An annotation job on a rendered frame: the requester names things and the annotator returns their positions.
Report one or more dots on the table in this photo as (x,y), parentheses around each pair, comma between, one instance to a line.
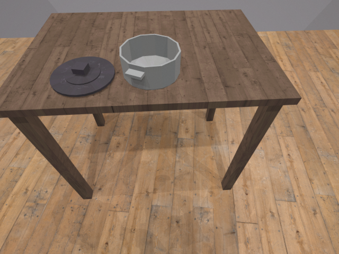
(224,63)

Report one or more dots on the pot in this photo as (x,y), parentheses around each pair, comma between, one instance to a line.
(150,61)

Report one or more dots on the knob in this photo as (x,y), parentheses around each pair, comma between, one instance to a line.
(80,68)

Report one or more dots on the lid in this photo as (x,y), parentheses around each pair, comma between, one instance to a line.
(100,74)

